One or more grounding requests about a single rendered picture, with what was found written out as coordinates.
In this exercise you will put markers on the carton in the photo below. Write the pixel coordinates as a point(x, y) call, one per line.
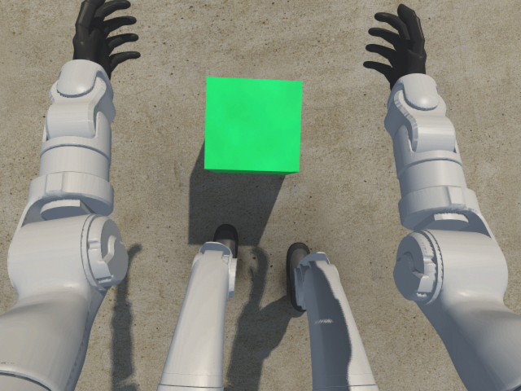
point(252, 126)

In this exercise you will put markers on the right robot hand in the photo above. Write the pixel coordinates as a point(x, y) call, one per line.
point(409, 55)

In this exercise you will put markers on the left robot upper arm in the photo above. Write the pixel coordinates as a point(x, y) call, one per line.
point(61, 270)

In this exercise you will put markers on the right robot forearm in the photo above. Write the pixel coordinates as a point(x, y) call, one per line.
point(434, 194)

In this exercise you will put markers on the left robot forearm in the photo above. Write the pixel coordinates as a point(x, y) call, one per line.
point(76, 150)

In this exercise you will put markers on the robot left thigh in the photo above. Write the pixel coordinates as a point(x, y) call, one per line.
point(195, 358)

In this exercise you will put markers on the robot right shin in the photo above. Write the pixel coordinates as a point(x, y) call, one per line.
point(318, 256)

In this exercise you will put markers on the right robot upper arm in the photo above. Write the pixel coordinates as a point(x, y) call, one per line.
point(458, 280)

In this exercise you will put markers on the left robot hand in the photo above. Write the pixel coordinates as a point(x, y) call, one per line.
point(90, 41)

